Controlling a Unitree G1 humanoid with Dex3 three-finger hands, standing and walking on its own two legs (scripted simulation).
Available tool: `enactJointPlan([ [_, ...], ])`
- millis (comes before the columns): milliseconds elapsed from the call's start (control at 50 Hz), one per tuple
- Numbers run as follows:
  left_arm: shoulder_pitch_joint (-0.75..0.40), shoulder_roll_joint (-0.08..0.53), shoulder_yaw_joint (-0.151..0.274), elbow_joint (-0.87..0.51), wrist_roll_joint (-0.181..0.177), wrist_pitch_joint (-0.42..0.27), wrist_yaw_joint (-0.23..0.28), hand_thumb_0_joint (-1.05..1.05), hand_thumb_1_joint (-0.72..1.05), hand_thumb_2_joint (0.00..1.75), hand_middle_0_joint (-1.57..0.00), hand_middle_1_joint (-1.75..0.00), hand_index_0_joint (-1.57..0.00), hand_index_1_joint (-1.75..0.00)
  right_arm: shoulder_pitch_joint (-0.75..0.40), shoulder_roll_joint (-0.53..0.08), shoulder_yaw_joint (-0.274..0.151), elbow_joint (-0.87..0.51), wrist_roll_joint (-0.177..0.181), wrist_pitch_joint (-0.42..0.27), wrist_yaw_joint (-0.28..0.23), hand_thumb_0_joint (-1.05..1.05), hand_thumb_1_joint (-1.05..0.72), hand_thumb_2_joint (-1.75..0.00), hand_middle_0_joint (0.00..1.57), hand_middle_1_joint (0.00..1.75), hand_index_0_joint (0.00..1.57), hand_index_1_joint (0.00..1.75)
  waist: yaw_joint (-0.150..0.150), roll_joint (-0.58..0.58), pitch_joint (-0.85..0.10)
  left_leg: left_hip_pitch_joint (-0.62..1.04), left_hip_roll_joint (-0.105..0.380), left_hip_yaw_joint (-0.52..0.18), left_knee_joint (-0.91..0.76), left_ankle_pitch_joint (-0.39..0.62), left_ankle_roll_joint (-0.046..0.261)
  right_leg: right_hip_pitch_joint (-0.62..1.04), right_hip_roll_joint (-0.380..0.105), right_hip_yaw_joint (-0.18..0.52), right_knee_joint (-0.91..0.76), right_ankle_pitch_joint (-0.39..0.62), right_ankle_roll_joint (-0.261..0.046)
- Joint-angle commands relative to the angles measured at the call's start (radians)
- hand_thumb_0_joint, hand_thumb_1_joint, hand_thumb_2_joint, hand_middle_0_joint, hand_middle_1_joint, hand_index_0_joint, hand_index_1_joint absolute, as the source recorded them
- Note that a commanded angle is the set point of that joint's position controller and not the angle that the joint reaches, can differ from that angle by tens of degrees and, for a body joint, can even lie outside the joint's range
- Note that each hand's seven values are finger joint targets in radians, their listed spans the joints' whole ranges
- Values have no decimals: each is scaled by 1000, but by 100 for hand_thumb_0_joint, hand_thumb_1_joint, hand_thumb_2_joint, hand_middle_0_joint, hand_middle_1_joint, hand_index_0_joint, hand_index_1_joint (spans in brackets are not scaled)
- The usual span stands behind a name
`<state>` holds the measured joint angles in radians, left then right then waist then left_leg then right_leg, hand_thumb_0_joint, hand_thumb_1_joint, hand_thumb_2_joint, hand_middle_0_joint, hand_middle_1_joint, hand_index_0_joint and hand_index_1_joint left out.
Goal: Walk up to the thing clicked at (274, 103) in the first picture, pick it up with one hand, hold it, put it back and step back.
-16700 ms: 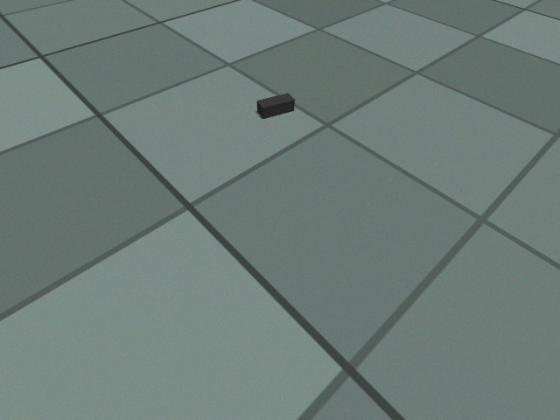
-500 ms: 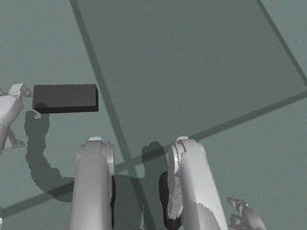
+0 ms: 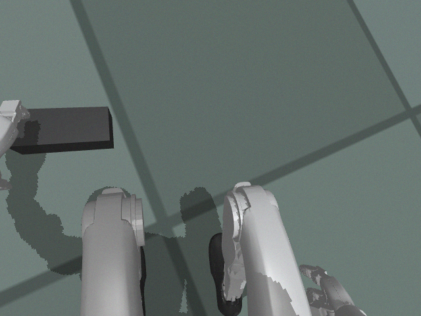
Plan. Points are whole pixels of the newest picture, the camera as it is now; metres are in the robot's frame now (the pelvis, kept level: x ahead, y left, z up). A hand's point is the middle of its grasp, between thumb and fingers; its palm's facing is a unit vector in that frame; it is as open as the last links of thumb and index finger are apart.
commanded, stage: rise first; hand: left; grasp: from above
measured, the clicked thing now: (64, 130) +0.49 +0.31 -0.31
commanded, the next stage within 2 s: none
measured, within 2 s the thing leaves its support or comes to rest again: neither
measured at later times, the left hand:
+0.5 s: hand (14, 148) +0.41 +0.35 -0.18, palm faces -0.45 -0.09 -0.89, open 14.0 cm
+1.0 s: hand (21, 142) +0.42 +0.35 -0.19, palm faces -0.44 -0.09 -0.89, open 14.1 cm
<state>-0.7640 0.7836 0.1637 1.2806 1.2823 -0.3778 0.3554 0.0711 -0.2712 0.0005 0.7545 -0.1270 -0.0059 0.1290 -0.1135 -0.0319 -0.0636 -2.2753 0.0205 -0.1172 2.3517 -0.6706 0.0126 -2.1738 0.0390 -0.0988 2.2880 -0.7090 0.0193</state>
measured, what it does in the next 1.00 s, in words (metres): stands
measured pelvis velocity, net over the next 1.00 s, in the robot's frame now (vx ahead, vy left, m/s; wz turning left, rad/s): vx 0.00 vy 0.00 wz -0.03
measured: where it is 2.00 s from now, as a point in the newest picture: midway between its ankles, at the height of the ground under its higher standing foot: (181, 293)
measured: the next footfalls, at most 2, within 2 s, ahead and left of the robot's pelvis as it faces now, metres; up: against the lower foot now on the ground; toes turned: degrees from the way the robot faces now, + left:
none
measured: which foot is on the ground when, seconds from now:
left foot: down 0.00-1.00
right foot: down 0.00-1.00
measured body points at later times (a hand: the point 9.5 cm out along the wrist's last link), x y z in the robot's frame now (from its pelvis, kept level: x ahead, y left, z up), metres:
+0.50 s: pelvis +0.01 +0.00 -0.01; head +0.25 +0.08 +0.36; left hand +0.43 +0.36 -0.13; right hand +0.10 -0.27 -0.13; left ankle +0.08 +0.12 -0.31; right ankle +0.09 -0.12 -0.31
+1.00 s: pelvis +0.00 +0.00 -0.02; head +0.24 +0.08 +0.35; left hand +0.44 +0.35 -0.14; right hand +0.09 -0.28 -0.14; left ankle +0.08 +0.12 -0.31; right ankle +0.09 -0.12 -0.31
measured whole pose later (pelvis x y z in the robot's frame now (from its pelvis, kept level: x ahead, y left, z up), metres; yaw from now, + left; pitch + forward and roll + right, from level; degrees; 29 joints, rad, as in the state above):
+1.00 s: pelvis +0.00 +0.00 -0.02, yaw -2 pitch +33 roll -9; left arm -0.86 0.82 0.17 1.41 1.30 -0.33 0.42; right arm 0.07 -0.27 0.05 0.77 -0.16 -0.02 0.14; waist -0.17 -0.04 -0.04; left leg -2.33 0.03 -0.14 2.43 -0.69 0.01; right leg -2.23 0.05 -0.12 2.35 -0.71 0.02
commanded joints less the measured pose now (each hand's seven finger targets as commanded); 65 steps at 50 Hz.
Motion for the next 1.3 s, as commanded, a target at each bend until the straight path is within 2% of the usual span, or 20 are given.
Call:
enactJointPlan([
  [0,-235,305,65,-99,-11,-4,57,0,-54,99,-6,-103,-7,-102,202,-225,-71,-9,-11,-7,-9,0,-91,-90,20,30,20,30,7,236,-681,555,-16,60,-214,207,23,270,32,-48,-233,230,-51],
  [80,-275,306,59,-90,-7,-3,74,0,-54,99,-6,-104,-7,-103,187,-226,-64,-18,-19,-11,-8,0,-91,-90,20,30,20,30,-3,252,-669,533,-14,54,-209,166,21,245,36,-57,-225,198,-53],
  [160,-272,313,65,-74,-7,14,87,0,-54,99,-5,-105,-6,-104,177,-226,-60,-13,-20,-13,-10,0,-91,-90,20,30,20,30,8,277,-670,553,-11,48,-209,149,18,205,35,-57,-206,178,-57],
  [180,-296,312,61,-85,-8,13,88,0,-53,98,-6,-105,-7,-104,178,-235,-65,-13,-22,-15,-10,0,-90,-90,20,30,20,30,-5,287,-670,542,-10,46,-207,135,17,195,34,-60,-203,172,-56],
  [300,-279,317,62,-55,-5,36,90,0,-54,99,-5,-106,-7,-104,180,-225,-55,-10,-21,-17,-10,0,-91,-90,20,30,20,30,1,281,-654,525,-11,48,-203,146,19,207,36,-59,-202,190,-57],
  [320,-291,306,56,-65,-5,36,89,0,-54,99,-6,-106,-7,-104,186,-228,-55,-9,-21,-17,-10,0,-91,-90,20,30,20,30,-13,270,-663,518,-11,49,-192,160,20,218,37,-60,-201,207,-55],
  [400,-269,313,61,-59,-17,43,82,0,-54,99,-6,-106,-7,-105,186,-226,-52,-5,-20,-19,-8,0,-91,-90,20,30,20,30,2,288,-648,527,-10,45,-198,165,18,210,33,-58,-189,206,-57],
  [460,-278,313,63,-69,-17,42,77,0,-53,98,-6,-107,-7,-105,195,-230,-52,-5,-23,-19,-4,0,-91,-90,20,30,20,30,-12,292,-666,546,-8,38,-186,200,18,219,33,-62,-180,234,-54],
  [500,-269,315,59,-56,-14,39,72,0,-54,99,-6,-107,-7,-105,188,-230,-52,-2,-19,-14,-3,0,-91,-90,20,30,20,30,-6,280,-674,543,-8,37,-181,204,18,216,37,-62,-178,237,-56],
  [520,-285,322,69,-68,-16,34,75,0,-61,106,-6,-102,-4,-104,194,-230,-50,-3,-22,-13,-3,0,-91,-90,20,30,20,30,-12,286,-685,539,-9,43,-170,219,20,232,38,-61,-182,251,-53],
  [540,-295,323,69,-73,-21,31,77,0,-56,100,-6,-105,-6,-105,198,-231,-48,-4,-26,-14,-2,0,-91,-90,20,30,20,30,-15,286,-684,530,-9,45,-171,219,21,247,37,-60,-186,255,-51],
  [640,-294,316,64,-32,-18,27,86,0,-56,101,-6,-106,-6,-105,191,-233,-42,0,-26,-15,-1,0,-91,-90,20,30,20,30,-21,272,-630,494,-9,41,-176,166,19,212,38,-66,-183,210,-55],
  [740,-339,323,53,-53,-7,29,93,0,-57,102,-6,-105,-6,-105,191,-237,-37,1,-28,-17,-2,0,-91,-90,20,30,20,30,-29,302,-668,522,-9,43,-166,183,18,216,38,-63,-179,227,-55],
  [860,-367,319,45,-26,-8,39,96,0,-57,102,-6,-105,-6,-105,195,-240,-31,0,-32,-21,-1,0,-91,-90,20,30,20,30,-47,299,-648,498,-9,38,-166,156,17,205,36,-69,-175,208,-53],
  [1020,-356,329,38,21,-4,60,95,0,-56,101,-6,-107,-7,-106,199,-234,-18,0,-31,-22,-5,0,-91,-90,20,30,20,30,-46,269,-627,453,-13,54,-151,160,24,236,40,-58,-192,221,-50],
  [1120,-385,326,19,27,-2,65,82,0,-57,102,-6,-106,-6,-106,204,-242,-15,0,-29,-25,-5,0,-91,-90,20,30,20,30,-66,292,-619,471,-10,36,-162,136,18,197,38,-71,-172,198,-56],
  [1200,-410,351,31,-5,-1,61,82,0,-56,101,-6,-107,-6,-106,207,-247,-13,-5,-27,-24,-6,0,-91,-90,20,30,20,30,-59,346,-665,517,-9,28,-170,165,10,193,37,-77,-155,221,-58],
  [1220,-390,337,24,14,-1,64,80,0,-57,102,-6,-106,-6,-106,208,-242,-10,-3,-27,-24,-6,0,-91,-90,20,30,20,30,-55,334,-648,514,-9,31,-167,167,12,188,38,-75,-160,221,-58],
  [1240,-391,324,12,26,-2,66,76,0,-56,101,-6,-107,-6,-106,212,-242,-10,-4,-27,-24,-4,0,-91,-90,20,30,20,30,-71,325,-626,494,-9,31,-165,163,13,189,37,-76,-162,221,-57],
  [1280,-397,335,25,23,-2,67,77,0,-57,102,-6,-106,-6,-106,216,-247,-4,-3,-29,-24,-4,0,-91,-90,20,30,20,30,-73,322,-621,491,-11,32,-165,170,13,196,36,-78,-159,226,-55],
])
